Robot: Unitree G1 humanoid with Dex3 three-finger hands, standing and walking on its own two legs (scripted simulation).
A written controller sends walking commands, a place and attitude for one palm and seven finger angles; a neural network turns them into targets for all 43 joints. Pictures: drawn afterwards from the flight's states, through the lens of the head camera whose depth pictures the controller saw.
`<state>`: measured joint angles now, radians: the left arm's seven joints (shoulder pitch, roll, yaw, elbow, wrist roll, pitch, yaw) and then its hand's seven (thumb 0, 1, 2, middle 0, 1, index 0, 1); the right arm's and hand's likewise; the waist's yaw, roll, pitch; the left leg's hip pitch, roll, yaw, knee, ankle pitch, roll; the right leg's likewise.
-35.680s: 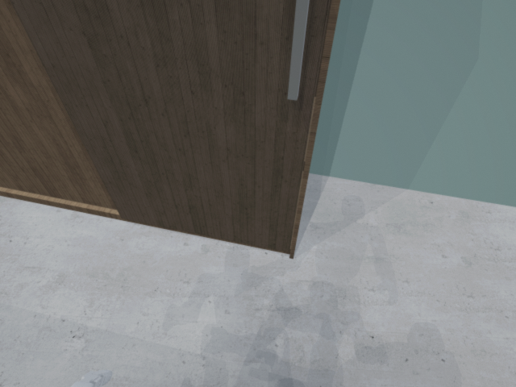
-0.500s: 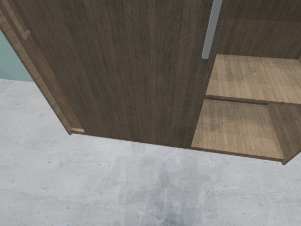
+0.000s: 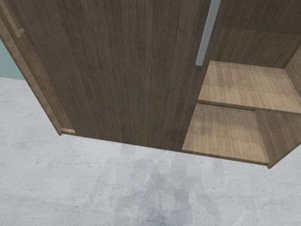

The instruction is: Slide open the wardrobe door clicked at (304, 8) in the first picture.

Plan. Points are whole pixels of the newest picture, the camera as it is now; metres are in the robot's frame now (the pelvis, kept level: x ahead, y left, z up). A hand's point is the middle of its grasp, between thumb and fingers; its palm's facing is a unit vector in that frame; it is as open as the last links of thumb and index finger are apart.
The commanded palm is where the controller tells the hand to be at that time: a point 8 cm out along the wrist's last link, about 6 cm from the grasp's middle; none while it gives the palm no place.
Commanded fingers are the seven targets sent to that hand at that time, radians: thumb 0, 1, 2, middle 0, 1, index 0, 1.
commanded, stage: let the arm hang, fingers relaxed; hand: right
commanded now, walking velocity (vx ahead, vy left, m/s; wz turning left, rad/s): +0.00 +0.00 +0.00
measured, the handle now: (209, 22) +0.72 -0.16 +0.22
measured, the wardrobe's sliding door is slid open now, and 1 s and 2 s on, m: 0.65 0.65 0.65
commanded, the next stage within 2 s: look to check the result in 0.28 s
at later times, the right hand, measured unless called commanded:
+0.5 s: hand out of the picture +0.11 -0.22 -0.16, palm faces -0.06 +0.95 -0.31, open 7.4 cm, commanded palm none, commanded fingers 0.00 -0.90 -0.90 0.20 0.30 0.20 0.30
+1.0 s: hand out of the picture +0.12 -0.22 -0.16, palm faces -0.05 +0.94 -0.33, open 7.4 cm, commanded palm none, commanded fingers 0.00 -0.90 -0.90 0.20 0.30 0.20 0.30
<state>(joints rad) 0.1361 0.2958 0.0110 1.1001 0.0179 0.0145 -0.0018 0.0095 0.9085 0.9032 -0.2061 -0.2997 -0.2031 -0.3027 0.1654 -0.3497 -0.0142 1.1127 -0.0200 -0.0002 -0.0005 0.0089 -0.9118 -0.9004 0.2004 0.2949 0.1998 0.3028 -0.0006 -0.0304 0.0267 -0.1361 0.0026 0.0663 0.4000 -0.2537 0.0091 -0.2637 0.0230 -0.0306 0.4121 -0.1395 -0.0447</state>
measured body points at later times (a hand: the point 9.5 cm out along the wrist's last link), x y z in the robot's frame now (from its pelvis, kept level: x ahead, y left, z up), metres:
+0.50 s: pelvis +0.03 +0.01 +0.01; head +0.06 +0.01 +0.45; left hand +0.11 +0.31 -0.13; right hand +0.12 -0.27 -0.14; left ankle -0.02 +0.11 -0.74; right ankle +0.05 -0.09 -0.74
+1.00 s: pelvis +0.04 +0.02 +0.01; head +0.06 +0.02 +0.45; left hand +0.12 +0.31 -0.13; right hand +0.12 -0.27 -0.13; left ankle -0.02 +0.11 -0.74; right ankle +0.05 -0.09 -0.74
